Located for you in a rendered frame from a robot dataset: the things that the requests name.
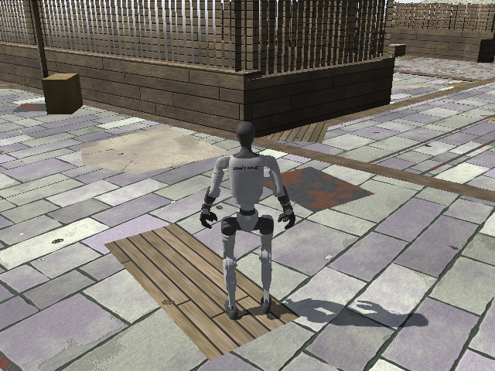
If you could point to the right robot hand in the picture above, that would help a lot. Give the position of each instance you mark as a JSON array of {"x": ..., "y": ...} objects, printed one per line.
[{"x": 285, "y": 218}]

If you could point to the left robot hand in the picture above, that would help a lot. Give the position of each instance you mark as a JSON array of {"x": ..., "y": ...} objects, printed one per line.
[{"x": 204, "y": 217}]

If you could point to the robot right forearm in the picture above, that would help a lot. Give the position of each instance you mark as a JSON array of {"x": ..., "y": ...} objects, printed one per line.
[{"x": 285, "y": 203}]

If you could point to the robot right foot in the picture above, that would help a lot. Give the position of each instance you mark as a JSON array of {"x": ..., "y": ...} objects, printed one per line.
[{"x": 265, "y": 307}]

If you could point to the left robot upper arm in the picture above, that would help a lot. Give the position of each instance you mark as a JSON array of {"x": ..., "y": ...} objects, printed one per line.
[{"x": 217, "y": 176}]

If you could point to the robot left forearm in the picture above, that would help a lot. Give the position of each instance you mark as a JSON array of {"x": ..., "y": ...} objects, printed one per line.
[{"x": 207, "y": 203}]

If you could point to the left robot shin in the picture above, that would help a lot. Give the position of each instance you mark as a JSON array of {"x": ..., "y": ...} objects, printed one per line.
[{"x": 230, "y": 284}]

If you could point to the right robot upper arm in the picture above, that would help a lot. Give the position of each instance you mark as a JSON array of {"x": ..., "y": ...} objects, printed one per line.
[{"x": 276, "y": 178}]

